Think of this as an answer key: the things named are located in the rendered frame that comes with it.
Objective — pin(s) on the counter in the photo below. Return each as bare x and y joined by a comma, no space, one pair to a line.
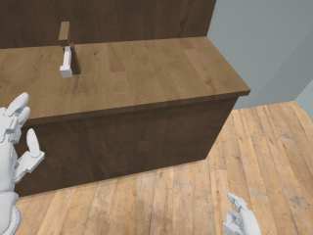
147,90

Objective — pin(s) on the robot left hand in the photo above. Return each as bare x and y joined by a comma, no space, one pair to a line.
11,122

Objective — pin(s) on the left robot forearm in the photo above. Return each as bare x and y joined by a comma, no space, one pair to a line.
10,215

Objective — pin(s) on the robot right hand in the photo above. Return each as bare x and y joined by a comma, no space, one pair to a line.
245,220

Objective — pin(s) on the tap lever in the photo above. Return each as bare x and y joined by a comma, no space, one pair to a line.
65,68

